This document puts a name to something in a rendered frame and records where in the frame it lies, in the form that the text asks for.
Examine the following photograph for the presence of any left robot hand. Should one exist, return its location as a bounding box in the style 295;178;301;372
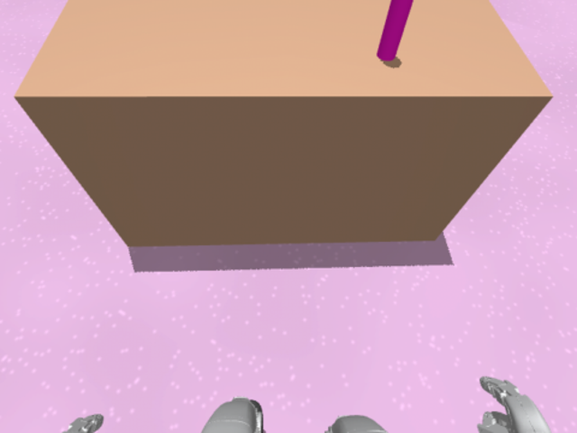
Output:
62;414;104;433

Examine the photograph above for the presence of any right robot hand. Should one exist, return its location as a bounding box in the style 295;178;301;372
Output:
477;376;552;433

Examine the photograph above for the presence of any can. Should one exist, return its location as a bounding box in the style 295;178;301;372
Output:
377;0;413;61

